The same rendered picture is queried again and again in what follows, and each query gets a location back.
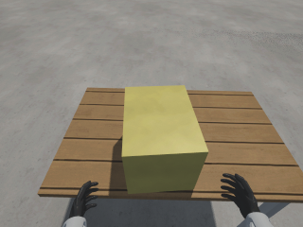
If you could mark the robot left hand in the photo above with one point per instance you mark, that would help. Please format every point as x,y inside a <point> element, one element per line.
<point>79,208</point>

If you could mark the robot right forearm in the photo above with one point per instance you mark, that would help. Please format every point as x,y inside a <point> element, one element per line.
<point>257,219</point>

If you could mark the robot right hand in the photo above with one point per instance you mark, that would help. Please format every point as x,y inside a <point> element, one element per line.
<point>244,196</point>

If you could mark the table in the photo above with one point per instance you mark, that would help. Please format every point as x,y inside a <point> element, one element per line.
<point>238,134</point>

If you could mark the carton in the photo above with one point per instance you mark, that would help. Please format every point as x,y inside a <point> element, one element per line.
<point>163,148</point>

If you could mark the robot left forearm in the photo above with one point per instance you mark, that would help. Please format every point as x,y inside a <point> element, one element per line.
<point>76,221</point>

